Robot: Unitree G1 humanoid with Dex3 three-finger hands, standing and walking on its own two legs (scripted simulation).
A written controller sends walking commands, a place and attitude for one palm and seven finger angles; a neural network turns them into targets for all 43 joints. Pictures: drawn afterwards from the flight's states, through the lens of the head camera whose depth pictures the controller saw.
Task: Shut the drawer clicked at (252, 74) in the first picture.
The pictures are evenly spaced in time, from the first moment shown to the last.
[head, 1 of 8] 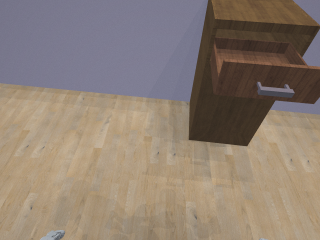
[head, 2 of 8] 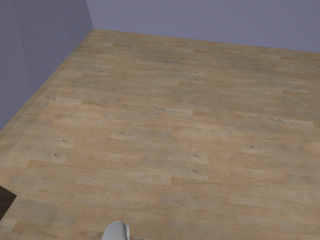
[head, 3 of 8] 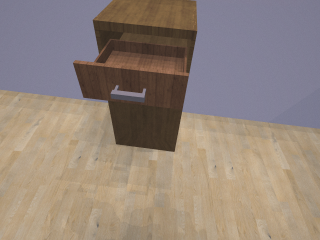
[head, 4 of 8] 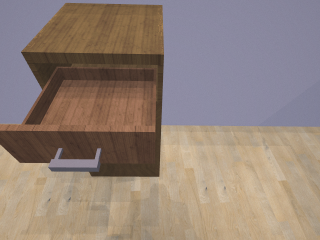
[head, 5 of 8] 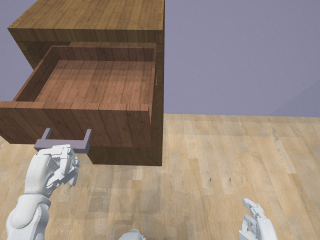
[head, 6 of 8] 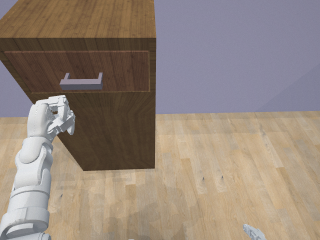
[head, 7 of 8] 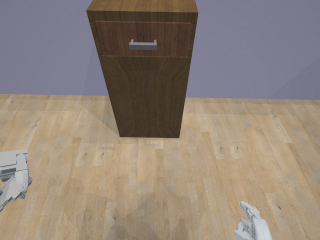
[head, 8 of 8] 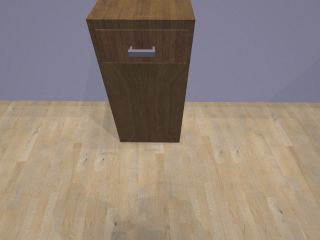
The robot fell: no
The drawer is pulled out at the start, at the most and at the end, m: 0.28 0.28 0.00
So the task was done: yes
